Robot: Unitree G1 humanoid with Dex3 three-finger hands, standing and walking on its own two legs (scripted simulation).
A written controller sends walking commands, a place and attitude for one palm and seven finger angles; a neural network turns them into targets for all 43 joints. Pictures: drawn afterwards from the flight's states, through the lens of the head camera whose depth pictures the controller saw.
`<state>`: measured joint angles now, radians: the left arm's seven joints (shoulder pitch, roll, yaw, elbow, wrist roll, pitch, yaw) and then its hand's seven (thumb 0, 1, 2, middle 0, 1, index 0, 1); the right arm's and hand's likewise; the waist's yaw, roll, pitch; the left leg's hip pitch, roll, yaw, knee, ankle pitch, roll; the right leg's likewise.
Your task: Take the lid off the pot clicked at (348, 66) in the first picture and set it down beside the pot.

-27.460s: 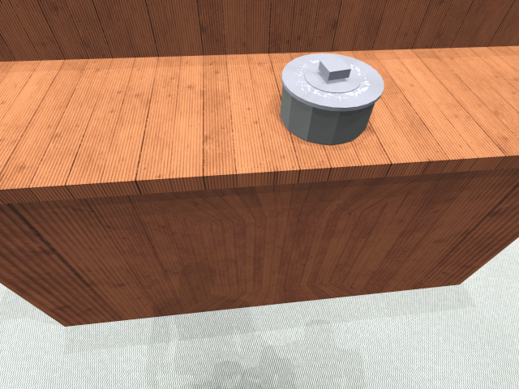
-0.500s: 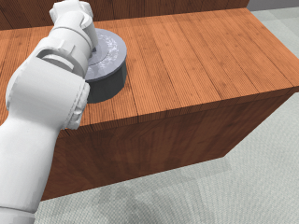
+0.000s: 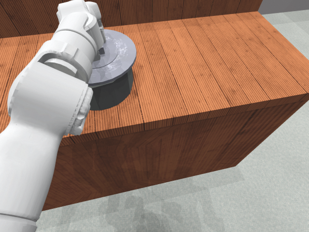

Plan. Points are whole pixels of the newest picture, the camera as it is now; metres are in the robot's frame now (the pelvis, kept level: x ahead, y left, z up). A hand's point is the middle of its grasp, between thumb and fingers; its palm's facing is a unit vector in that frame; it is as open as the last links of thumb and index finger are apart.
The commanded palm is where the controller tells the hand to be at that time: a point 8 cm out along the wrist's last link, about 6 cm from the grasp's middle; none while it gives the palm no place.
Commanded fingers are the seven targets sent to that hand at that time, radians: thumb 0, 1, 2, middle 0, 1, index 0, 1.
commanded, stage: lift the lid straight up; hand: left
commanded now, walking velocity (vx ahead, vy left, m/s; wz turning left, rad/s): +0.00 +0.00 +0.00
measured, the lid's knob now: (93, 46) +0.54 +0.06 +0.18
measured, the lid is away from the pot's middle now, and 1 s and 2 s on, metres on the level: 0.01 0.01 0.05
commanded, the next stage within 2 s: move the lid sideways beside the pot in 1.52 s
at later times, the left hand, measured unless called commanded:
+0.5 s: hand (81, 25) +0.52 +0.07 +0.24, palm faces -0.35 -0.20 -0.92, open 8.6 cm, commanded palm +0.56 +0.07 +0.31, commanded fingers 0.00 0.56 0.95 -0.77 -1.15 -0.74 -1.13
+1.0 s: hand (66, 9) +0.51 +0.09 +0.28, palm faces -0.28 -0.20 -0.94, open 8.6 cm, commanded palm +0.56 +0.07 +0.35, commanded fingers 0.00 0.56 0.95 -0.77 -1.15 -0.74 -1.13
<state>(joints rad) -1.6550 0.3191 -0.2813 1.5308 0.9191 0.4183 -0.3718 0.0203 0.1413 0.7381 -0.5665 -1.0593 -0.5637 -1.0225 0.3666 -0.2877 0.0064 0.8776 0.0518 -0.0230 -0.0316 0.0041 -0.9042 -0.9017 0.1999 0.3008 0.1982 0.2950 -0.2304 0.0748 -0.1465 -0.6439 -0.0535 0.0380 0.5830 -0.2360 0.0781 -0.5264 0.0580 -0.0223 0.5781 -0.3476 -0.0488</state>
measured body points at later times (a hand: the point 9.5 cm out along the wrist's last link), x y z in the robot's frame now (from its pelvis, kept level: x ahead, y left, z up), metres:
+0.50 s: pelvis +0.00 -0.01 +0.00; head +0.07 -0.02 +0.45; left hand +0.54 +0.08 +0.30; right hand -0.04 -0.28 -0.13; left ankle +0.01 +0.07 -0.72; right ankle -0.06 -0.09 -0.72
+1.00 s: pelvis +0.00 +0.00 +0.01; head +0.06 -0.01 +0.45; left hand +0.52 +0.10 +0.34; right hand -0.02 -0.28 -0.13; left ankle +0.01 +0.07 -0.72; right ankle -0.06 -0.09 -0.72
